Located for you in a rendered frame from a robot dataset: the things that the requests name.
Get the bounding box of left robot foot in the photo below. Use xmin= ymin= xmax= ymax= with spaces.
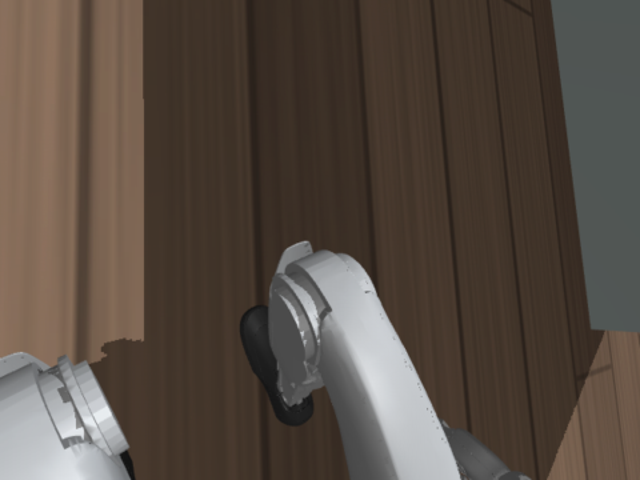
xmin=119 ymin=450 xmax=135 ymax=480

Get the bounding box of right robot hand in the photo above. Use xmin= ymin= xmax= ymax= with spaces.
xmin=438 ymin=418 xmax=511 ymax=480

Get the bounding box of right robot foot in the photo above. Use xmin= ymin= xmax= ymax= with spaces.
xmin=240 ymin=305 xmax=314 ymax=426

